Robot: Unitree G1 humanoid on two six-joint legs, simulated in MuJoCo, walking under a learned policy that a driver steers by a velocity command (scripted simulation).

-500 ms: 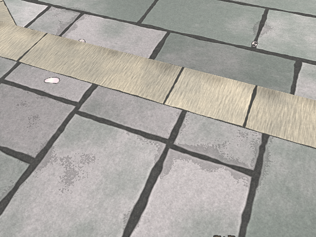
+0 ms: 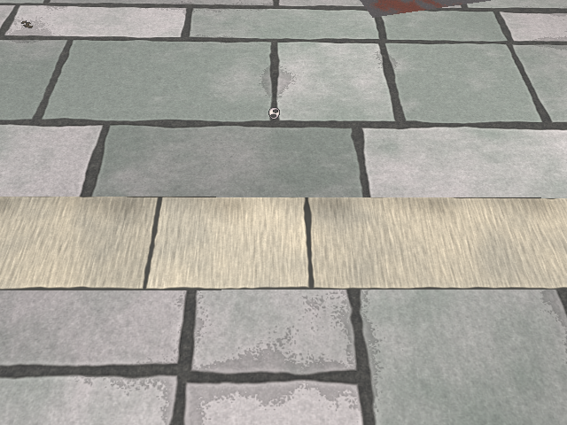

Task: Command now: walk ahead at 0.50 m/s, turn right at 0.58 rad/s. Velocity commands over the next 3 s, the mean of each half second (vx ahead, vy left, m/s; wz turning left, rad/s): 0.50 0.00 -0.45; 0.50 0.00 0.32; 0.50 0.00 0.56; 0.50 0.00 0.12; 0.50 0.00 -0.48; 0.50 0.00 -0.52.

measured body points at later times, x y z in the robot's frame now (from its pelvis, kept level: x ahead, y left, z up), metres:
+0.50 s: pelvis +0.27 -0.09 +0.00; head +0.30 -0.11 +0.45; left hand +0.42 +0.15 -0.10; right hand +0.36 -0.39 -0.10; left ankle +0.39 +0.07 -0.67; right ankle +0.25 -0.16 -0.74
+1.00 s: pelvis +0.59 -0.06 -0.01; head +0.61 -0.06 +0.44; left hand +0.72 +0.18 -0.12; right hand +0.62 -0.33 -0.13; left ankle +0.61 +0.00 -0.74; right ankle +0.57 -0.23 -0.66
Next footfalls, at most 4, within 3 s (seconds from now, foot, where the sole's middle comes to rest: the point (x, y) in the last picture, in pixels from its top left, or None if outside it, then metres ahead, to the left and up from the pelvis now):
0.24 right None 0.29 -0.17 -0.78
0.80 left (276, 357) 0.65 0.00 -0.78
1.26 right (338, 258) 0.94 -0.19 -0.78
1.76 left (217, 217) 1.10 0.16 -0.78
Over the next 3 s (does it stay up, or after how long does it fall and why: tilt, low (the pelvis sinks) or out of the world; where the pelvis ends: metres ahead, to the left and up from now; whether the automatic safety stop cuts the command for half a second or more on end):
stays up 1.66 0.16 -0.12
